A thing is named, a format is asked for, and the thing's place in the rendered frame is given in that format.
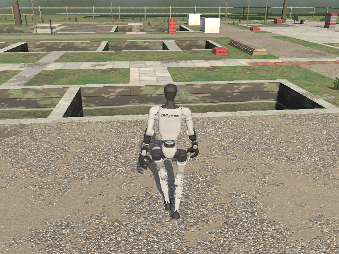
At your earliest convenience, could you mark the left robot shin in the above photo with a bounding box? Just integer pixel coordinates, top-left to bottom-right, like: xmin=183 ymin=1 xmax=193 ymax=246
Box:
xmin=158 ymin=170 xmax=170 ymax=204

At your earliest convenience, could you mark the robot right hand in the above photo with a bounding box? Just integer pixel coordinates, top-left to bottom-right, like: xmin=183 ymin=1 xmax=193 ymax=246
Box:
xmin=187 ymin=147 xmax=199 ymax=158

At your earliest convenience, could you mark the robot left foot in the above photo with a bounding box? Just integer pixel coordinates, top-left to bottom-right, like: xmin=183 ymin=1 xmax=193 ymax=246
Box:
xmin=164 ymin=198 xmax=172 ymax=211

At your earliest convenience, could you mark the robot left hand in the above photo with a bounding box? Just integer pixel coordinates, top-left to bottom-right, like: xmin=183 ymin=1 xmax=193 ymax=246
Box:
xmin=139 ymin=154 xmax=151 ymax=170

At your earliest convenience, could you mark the left robot forearm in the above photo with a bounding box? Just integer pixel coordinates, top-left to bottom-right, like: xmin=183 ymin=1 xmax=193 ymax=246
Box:
xmin=140 ymin=128 xmax=151 ymax=156

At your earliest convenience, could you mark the right robot forearm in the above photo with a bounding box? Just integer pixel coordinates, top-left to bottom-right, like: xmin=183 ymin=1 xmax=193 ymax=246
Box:
xmin=189 ymin=128 xmax=198 ymax=149

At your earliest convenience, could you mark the robot right upper arm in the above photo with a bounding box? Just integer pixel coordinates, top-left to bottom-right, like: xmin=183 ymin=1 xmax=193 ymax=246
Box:
xmin=181 ymin=107 xmax=194 ymax=136

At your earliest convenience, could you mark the robot left upper arm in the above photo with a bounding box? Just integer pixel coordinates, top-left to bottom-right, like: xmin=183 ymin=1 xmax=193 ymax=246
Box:
xmin=146 ymin=106 xmax=159 ymax=136

